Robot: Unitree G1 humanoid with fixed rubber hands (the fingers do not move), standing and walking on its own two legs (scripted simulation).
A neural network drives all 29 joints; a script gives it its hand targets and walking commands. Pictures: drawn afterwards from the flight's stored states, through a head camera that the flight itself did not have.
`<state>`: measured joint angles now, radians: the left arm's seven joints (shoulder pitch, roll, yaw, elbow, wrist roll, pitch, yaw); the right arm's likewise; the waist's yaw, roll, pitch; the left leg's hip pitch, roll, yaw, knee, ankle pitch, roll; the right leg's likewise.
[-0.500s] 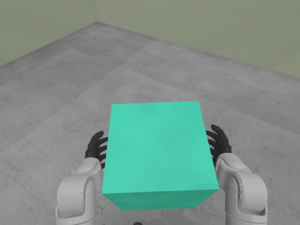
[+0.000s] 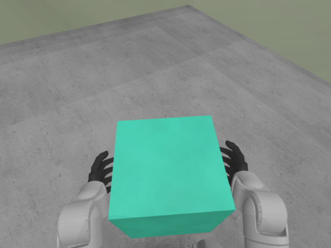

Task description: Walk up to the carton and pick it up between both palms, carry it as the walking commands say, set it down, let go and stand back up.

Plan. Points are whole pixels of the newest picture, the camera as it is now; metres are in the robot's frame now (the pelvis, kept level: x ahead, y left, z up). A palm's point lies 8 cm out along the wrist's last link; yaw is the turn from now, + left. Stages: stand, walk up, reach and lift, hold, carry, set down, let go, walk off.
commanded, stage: carry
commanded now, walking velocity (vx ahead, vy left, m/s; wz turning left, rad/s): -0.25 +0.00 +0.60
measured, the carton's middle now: (167, 181) +0.26 +0.01 +0.01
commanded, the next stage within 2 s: none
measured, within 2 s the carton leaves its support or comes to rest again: neither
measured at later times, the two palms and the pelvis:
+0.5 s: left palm out of the picture +0.01 +0.17 +0.10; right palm out of the picture +0.08 -0.12 +0.09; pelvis -0.18 -0.01 +0.02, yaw +13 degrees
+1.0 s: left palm out of the picture -0.26 +0.25 +0.05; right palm out of the picture -0.07 +0.03 +0.09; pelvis -0.35 -0.01 +0.01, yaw +35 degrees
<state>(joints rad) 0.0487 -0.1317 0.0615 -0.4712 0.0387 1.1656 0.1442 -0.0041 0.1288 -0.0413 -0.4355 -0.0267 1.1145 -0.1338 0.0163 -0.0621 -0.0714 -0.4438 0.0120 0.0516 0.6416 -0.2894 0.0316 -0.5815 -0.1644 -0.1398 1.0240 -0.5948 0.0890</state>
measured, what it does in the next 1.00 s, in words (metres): walks backwards, turning left: right foot, then left foot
